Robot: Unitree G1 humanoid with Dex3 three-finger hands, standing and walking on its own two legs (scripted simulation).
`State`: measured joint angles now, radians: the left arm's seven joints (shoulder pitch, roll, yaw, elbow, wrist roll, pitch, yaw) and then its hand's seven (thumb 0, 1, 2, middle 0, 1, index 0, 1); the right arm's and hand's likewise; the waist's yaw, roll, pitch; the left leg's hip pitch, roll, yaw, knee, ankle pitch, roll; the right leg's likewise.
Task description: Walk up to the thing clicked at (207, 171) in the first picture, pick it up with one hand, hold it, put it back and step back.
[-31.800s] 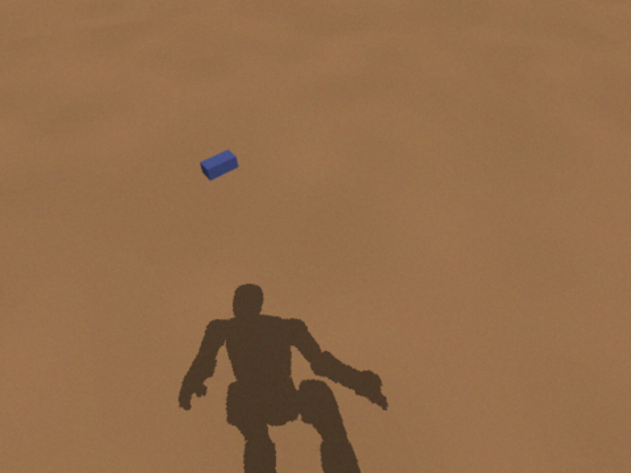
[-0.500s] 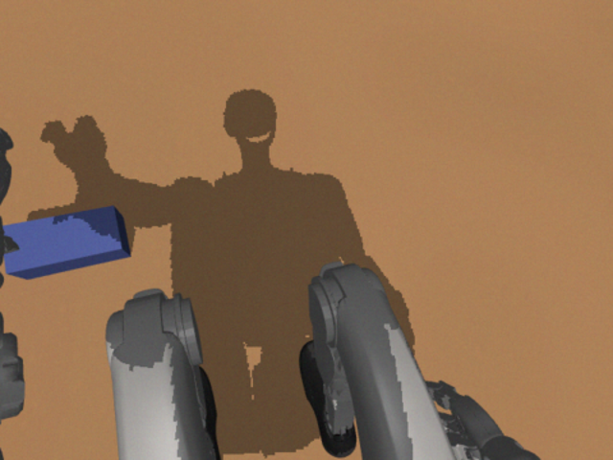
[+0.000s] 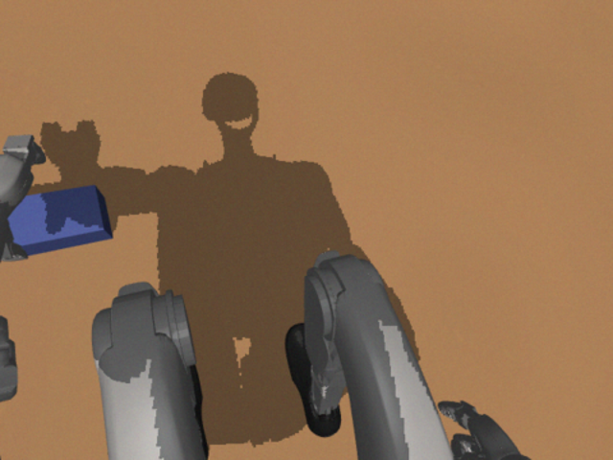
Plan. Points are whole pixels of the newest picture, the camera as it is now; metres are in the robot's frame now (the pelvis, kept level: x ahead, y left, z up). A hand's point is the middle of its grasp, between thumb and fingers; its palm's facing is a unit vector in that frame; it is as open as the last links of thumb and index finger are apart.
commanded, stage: withdraw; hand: left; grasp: from above
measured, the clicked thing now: (49, 222) +0.46 +0.33 -0.30
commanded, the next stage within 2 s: home in 0.06 s
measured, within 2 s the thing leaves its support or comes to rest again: neither
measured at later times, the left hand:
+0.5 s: hand out of the picture +0.42 +0.31 -0.05, palm faces -0.36 -0.28 -0.89, open 11.6 cm
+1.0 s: hand out of the picture +0.25 +0.25 +0.16, palm faces -0.01 -0.88 -0.47, open 7.4 cm
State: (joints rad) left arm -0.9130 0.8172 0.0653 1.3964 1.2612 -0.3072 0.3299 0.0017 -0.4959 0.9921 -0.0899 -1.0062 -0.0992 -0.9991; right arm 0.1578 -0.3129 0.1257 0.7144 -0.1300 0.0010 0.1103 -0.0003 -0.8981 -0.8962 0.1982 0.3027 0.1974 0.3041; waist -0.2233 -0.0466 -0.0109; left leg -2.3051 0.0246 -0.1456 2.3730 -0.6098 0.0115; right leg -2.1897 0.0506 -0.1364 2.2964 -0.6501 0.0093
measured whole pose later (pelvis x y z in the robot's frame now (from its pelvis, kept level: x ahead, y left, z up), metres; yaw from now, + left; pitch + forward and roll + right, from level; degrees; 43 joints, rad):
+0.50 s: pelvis +0.02 +0.00 +0.07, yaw +2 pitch +35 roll -7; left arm -0.60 0.60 0.06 0.89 0.89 -0.09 0.15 0.00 0.08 0.84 -0.21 -0.54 -0.20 -0.54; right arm 0.20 -0.26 0.02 0.69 -0.03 0.02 0.11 0.00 -0.90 -0.90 0.20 0.30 0.20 0.30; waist -0.11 0.05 -0.16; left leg -2.13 0.03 -0.09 2.18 -0.67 0.02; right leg -2.03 0.05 -0.09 2.12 -0.70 0.01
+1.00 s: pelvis +0.03 +0.00 +0.25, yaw +8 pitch +23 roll -5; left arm 0.09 0.36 0.01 0.24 0.19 0.23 0.07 0.01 0.88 0.90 -0.21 -0.30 -0.22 -0.30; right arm 0.11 -0.23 0.03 0.56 0.05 -0.10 -0.05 0.00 -0.91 -0.90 0.20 0.30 0.20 0.30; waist -0.06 0.03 -0.20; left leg -1.39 0.01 -0.07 1.56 -0.57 0.00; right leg -1.31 0.03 -0.07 1.51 -0.61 0.00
